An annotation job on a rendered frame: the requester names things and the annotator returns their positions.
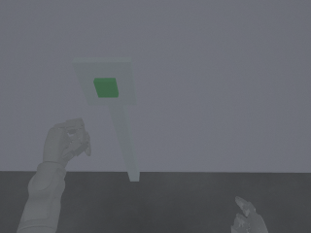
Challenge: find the right robot hand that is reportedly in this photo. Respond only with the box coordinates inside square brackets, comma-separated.
[230, 196, 268, 233]

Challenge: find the button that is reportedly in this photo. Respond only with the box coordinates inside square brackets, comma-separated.
[93, 78, 119, 98]

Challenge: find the panel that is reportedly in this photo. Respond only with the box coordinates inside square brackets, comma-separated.
[71, 56, 140, 182]

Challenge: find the left robot hand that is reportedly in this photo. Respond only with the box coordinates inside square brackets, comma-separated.
[43, 117, 91, 168]

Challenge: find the left robot forearm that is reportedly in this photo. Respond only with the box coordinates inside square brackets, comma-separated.
[17, 161, 67, 233]

